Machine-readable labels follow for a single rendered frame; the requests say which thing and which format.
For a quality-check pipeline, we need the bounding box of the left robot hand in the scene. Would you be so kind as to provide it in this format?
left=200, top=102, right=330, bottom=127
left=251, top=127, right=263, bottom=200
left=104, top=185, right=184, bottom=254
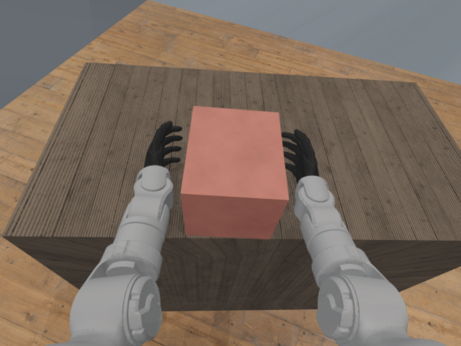
left=144, top=121, right=182, bottom=168

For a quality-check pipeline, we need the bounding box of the right robot upper arm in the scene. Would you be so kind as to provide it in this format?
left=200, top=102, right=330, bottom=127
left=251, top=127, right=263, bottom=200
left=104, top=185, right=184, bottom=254
left=316, top=274, right=446, bottom=346

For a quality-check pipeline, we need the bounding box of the left robot upper arm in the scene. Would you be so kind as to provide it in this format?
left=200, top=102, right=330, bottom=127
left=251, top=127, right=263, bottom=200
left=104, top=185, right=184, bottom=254
left=46, top=273, right=163, bottom=346

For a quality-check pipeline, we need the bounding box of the carton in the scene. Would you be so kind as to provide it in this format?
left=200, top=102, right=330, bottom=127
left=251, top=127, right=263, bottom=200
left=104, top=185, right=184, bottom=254
left=181, top=106, right=289, bottom=239

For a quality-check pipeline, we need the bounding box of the right robot hand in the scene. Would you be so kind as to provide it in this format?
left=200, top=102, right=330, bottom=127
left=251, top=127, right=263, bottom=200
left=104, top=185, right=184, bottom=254
left=281, top=129, right=319, bottom=184

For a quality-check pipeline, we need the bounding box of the pedestal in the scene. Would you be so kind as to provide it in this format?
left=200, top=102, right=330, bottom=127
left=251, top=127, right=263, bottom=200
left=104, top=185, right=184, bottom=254
left=2, top=62, right=461, bottom=311

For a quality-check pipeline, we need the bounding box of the right robot forearm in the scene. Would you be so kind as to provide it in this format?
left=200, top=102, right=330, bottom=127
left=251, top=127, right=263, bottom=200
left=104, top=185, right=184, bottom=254
left=294, top=176, right=408, bottom=328

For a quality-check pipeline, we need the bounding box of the left robot forearm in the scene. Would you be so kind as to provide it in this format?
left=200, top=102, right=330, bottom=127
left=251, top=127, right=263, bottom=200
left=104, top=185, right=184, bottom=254
left=69, top=165, right=173, bottom=331

